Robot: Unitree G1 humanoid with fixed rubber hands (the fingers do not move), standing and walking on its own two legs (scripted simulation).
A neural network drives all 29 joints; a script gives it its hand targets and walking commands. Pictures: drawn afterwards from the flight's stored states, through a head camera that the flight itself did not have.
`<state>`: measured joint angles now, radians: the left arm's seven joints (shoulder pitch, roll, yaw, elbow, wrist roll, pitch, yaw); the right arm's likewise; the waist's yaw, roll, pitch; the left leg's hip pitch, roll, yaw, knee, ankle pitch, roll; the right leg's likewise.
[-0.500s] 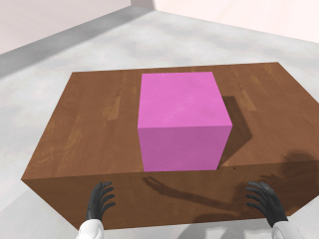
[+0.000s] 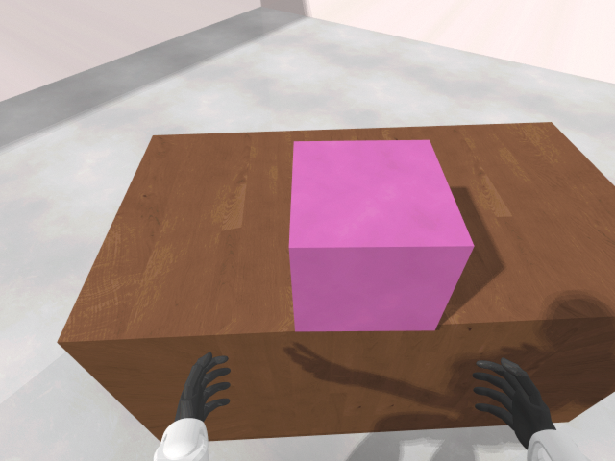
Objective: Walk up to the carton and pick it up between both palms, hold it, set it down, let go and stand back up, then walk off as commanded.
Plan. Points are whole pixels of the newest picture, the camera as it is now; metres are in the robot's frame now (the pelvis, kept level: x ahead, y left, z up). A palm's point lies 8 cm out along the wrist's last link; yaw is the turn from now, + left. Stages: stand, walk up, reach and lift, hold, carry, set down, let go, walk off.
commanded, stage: set down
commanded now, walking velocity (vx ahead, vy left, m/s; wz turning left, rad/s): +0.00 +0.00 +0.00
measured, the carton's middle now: (363, 234) +0.52 -0.05 -0.01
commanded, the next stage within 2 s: let go in 0.10 s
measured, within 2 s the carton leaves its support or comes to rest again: neither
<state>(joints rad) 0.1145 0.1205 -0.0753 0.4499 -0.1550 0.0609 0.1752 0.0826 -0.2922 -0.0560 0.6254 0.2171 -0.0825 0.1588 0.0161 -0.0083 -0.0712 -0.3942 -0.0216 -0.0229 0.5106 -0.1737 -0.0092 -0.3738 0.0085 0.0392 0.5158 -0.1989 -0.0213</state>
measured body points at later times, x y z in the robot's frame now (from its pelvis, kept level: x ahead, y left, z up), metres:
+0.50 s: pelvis +0.04 -0.02 +0.01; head +0.08 -0.01 +0.45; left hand +0.22 +0.18 -0.08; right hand +0.23 -0.27 -0.06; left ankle +0.06 +0.11 -0.73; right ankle +0.04 -0.13 -0.73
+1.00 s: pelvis +0.05 -0.01 +0.00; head +0.06 +0.01 +0.45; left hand +0.19 +0.23 -0.11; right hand +0.18 -0.27 -0.10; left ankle +0.06 +0.11 -0.73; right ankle +0.05 -0.13 -0.73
